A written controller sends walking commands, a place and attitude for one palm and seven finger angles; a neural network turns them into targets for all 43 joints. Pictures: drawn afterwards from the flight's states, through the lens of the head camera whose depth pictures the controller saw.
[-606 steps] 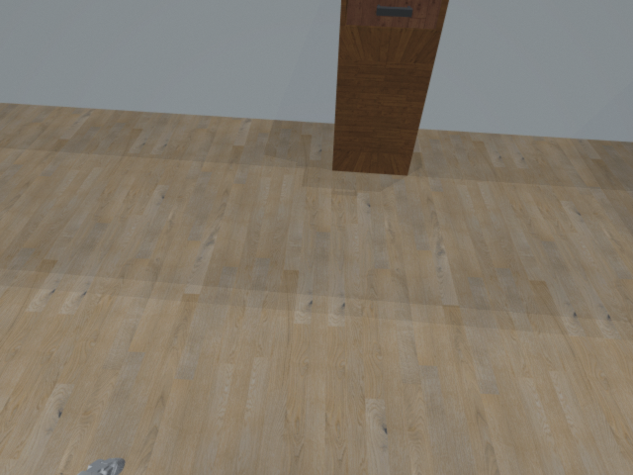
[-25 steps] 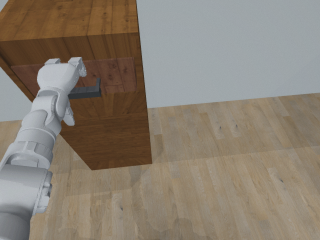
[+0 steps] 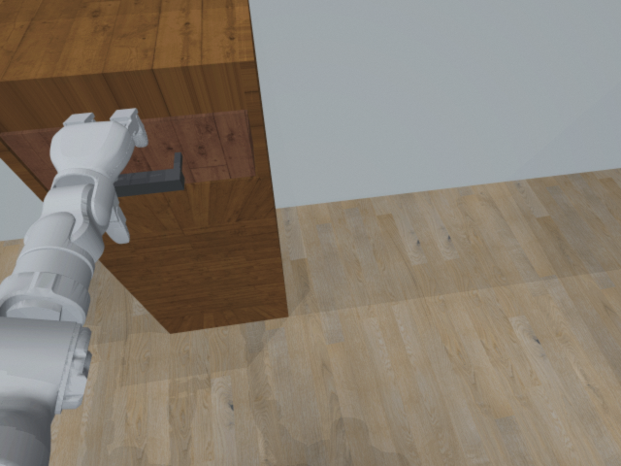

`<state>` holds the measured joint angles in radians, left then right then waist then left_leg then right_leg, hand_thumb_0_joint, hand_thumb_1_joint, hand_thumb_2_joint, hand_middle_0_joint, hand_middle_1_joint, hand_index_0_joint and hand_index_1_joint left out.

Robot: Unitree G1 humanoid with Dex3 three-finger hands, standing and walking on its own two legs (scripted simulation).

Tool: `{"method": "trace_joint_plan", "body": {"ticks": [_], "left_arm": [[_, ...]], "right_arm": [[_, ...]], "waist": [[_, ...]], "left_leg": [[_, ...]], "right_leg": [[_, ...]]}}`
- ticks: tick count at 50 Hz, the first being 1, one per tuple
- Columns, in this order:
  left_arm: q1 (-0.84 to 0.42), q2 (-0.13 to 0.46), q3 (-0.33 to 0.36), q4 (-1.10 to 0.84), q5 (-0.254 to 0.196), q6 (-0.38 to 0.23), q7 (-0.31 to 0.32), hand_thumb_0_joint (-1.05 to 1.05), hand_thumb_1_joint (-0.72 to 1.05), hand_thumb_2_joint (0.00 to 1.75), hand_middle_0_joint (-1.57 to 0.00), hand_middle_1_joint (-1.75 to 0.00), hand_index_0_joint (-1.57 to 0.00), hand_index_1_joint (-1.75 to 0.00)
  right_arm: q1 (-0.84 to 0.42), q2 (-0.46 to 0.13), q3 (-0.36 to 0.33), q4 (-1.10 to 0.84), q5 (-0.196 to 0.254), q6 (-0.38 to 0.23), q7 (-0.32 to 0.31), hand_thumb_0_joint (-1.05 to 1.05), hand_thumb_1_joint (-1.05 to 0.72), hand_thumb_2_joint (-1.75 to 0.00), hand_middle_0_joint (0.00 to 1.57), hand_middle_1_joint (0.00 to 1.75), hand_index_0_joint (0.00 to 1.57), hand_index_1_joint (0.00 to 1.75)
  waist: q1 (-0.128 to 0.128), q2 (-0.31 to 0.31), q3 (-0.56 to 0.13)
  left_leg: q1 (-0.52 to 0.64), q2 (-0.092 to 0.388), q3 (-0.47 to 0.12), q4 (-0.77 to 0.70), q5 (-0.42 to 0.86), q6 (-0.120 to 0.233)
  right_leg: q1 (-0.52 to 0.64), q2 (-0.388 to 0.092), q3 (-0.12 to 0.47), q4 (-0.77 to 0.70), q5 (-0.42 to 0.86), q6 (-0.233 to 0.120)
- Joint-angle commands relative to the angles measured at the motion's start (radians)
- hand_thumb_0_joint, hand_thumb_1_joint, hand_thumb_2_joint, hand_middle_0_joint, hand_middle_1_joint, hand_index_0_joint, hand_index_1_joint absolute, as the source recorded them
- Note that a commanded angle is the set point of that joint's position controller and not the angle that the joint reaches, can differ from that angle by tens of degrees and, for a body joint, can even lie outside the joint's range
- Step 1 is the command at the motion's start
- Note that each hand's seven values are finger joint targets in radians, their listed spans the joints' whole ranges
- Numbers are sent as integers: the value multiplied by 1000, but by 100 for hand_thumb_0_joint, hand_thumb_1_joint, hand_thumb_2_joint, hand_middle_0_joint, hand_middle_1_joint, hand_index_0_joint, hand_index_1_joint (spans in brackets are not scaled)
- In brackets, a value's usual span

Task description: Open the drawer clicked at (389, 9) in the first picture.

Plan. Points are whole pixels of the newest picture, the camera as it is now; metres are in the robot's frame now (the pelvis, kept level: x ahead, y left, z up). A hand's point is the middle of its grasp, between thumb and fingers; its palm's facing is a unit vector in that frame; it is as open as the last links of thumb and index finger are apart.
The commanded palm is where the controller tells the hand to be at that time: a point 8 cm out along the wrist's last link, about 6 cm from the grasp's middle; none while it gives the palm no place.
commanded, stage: move the hooked fingers above the handle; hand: left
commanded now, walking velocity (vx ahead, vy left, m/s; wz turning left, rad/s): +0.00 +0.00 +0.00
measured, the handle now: (141, 172) +0.54 +0.25 +0.03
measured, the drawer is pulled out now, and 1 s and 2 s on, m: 0.00 0.00 0.00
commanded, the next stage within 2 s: lower the fingers behind the handle in 0.36 s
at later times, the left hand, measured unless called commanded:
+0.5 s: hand (119, 176) +0.49 +0.25 +0.08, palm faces -0.05 +0.00 -1.00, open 13.8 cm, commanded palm +0.47 +0.25 +0.14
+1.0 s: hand (130, 189) +0.49 +0.25 +0.04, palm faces -0.07 -0.01 -1.00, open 13.8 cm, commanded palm +0.48 +0.25 +0.10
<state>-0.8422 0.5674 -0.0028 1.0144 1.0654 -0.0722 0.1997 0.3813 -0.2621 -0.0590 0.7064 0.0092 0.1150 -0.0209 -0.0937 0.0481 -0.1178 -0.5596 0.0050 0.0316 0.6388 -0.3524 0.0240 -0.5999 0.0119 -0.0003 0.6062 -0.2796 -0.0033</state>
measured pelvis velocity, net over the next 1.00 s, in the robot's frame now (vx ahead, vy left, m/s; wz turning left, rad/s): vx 0.00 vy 0.00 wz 0.00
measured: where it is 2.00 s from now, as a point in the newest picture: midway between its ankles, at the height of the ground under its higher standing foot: outside the picture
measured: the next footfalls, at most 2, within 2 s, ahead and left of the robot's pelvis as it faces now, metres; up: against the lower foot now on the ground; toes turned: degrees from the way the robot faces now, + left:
none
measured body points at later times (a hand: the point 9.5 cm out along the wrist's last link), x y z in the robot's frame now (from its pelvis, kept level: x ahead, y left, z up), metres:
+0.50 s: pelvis +0.00 +0.00 +0.00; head +0.08 -0.01 +0.44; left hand +0.48 +0.24 +0.13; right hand +0.02 -0.27 -0.13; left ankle -0.04 +0.10 -0.72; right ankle +0.00 -0.12 -0.72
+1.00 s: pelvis +0.00 +0.00 -0.01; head +0.10 -0.01 +0.43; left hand +0.49 +0.25 +0.10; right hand +0.00 -0.28 -0.14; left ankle -0.04 +0.10 -0.72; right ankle +0.00 -0.12 -0.72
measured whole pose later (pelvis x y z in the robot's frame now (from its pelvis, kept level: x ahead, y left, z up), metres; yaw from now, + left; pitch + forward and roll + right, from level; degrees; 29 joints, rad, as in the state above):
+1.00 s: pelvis +0.00 +0.00 -0.01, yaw +0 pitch +19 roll -1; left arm -0.89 0.58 0.02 1.13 1.09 -0.07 0.25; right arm 0.36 -0.27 -0.05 0.71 0.00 0.10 -0.03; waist -0.13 0.04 -0.13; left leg -0.66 0.01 0.03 0.71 -0.38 0.02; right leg -0.70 0.02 0.00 0.67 -0.30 -0.01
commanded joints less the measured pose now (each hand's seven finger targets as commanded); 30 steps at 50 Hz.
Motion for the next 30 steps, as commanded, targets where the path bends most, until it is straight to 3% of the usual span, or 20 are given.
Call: {"method": "trace_joint_plan", "body": {"ticks": [1, 2, 4, 6, 8, 9, 10, 12, 14, 16, 20, 22, 23, 24, 26, 27, 30], "left_arm": [[-522, 241, 22, -172, -6, 18, 35, 0, -50, 30, -30, -120, -30, -120], [-540, 218, 0, -153, -6, 23, 33, 0, -50, 30, -30, -120, -30, -120], [-569, 252, 23, -144, -6, 18, 29, 0, -50, 30, -30, -120, -30, -120], [-605, 260, 21, -174, 4, 7, 29, 0, -50, 30, -30, -120, -30, -120], [-569, 242, 24, -163, 3, 4, 28, 0, -50, 30, -30, -120, -30, -120], [-570, 245, 30, -158, 0, 1, 27, 0, -50, 30, -30, -120, -30, -120], [-539, 271, 54, -137, 3, 5, 28, 0, -50, 30, -30, -120, -30, -120], [-512, 219, 17, -131, 4, 18, 28, 0, -50, 30, -30, -120, -30, -120], [-477, 249, 52, -108, 0, 27, 28, 0, -50, 30, -30, -120, -30, -120], [-511, 254, 36, -119, 6, 34, 28, 0, -50, 30, -30, -120, -30, -120], [-494, 324, 94, -174, 6, 12, 28, 0, -50, 30, -30, -120, -30, -120], [-507, 265, 46, -178, 3, 6, 27, 0, -50, 30, -30, -120, -30, -120], [-516, 278, 57, -185, 1, 1, 29, 0, -50, 30, -30, -120, -30, -120], [-514, 286, 62, -164, -1, -3, 28, 0, -50, 30, -30, -120, -30, -120], [-480, 292, 64, -123, 3, -1, 27, 0, -50, 30, -30, -120, -30, -120], [-497, 265, 39, -124, 2, -2, 27, 0, -50, 30, -30, -120, -30, -120], [-499, 266, 45, -153, 2, -22, 26, 0, -50, 30, -30, -120, -30, -120]], "right_arm": [[85, -164, -46, -65, -1, -26, -14, 0, -90, -90, 20, 30, 20, 30], [86, -163, -45, -61, 1, -29, -16, 0, -90, -90, 20, 30, 20, 30], [91, -167, -43, -57, -1, -32, -21, 0, -90, -90, 20, 30, 20, 30], [94, -161, -41, -62, -4, -37, -21, 0, -90, -90, 20, 30, 20, 30], [92, -155, -42, -69, -8, -38, -17, 0, -90, -90, 20, 30, 20, 30], [98, -159, -42, -66, -12, -36, -16, 0, -90, -90, 20, 30, 20, 30], [97, -158, -41, -69, -10, -33, -16, 0, -90, -90, 20, 30, 20, 30], [85, -155, -39, -79, -9, -30, -11, 0, -90, -90, 20, 30, 20, 30], [84, -161, -39, -81, -10, -27, -9, 0, -90, -90, 20, 30, 20, 30], [78, -163, -35, -85, -5, -26, -11, 0, -90, -90, 20, 30, 20, 30], [80, -161, -40, -91, -8, -25, -20, 0, -90, -90, 20, 30, 20, 30], [81, -159, -43, -86, -6, -27, -20, 0, -90, -90, 20, 30, 20, 30], [82, -161, -43, -83, -6, -30, -21, 0, -90, -90, 20, 30, 20, 30], [90, -163, -43, -74, -8, -29, -22, 0, -90, -90, 20, 30, 20, 30], [93, -165, -42, -69, -4, -29, -25, 0, -90, -90, 20, 30, 20, 30], [95, -165, -41, -66, -4, -31, -24, 0, -90, -90, 20, 30, 20, 30], [109, -163, -48, -61, -9, -33, -21, 0, -90, -90, 20, 30, 20, 30]], "waist": [[-25, 13, -353], [-37, 3, -323], [-39, -3, -340], [-29, 56, -392], [-17, 73, -408], [-22, 39, -424], [-9, 33, -419], [-7, 33, -395], [4, 1, -384], [-7, -3, -369], [9, 13, -438], [-9, 7, -396], [-6, 23, -394], [-16, -9, -392], [-15, -7, -366], [-24, -8, -346], [-16, 34, -406]], "left_leg": [[191, -15, -17, -45, 415, 18], [187, -15, -20, -49, 391, 18], [188, -16, -20, -44, 380, 20], [216, -17, -27, -36, 430, 13], [231, -16, -24, -24, 474, 10], [231, -15, -27, -18, 500, 12], [215, -14, -25, -17, 510, 10], [202, -14, -20, -19, 513, 8], [181, -14, -14, -23, 502, 12], [158, -15, -10, -31, 449, 14], [170, -19, -4, -25, 486, 19], [175, -17, -7, -30, 465, 17], [179, -16, -7, -32, 454, 17], [169, -17, -7, -27, 452, 20], [144, -21, -5, -29, 421, 20], [141, -19, -8, -30, 413, 19], [173, -19, -10, -13, 460, 17]], "right_leg": [[208, 27, -22, -37, 293, -29], [187, 27, -26, -43, 272, -28], [196, 25, -19, -46, 267, -30], [194, 23, -21, -24, 291, -32], [195, 25, -24, -16, 311, -33], [212, 26, -24, -13, 335, -32], [217, 26, -25, -6, 344, -31], [208, 26, -28, -7, 343, -31], [238, 26, -26, -13, 355, -31], [230, 24, -23, -15, 337, -29], [293, 21, -12, -8, 392, -27], [254, 23, -18, -17, 363, -25], [248, 23, -17, -21, 349, -27], [258, 23, -15, -24, 357, -26], [242, 23, -15, -23, 344, -26], [222, 23, -18, -23, 334, -25], [226, 24, -13, -10, 356, -29]]}}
